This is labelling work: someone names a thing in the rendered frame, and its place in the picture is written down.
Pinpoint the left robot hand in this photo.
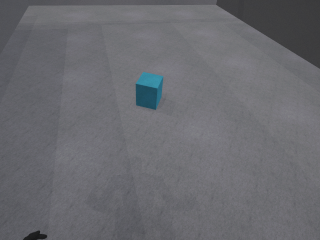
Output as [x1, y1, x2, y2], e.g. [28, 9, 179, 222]
[23, 230, 47, 240]

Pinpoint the carton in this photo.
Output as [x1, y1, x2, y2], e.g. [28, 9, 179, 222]
[135, 72, 164, 110]

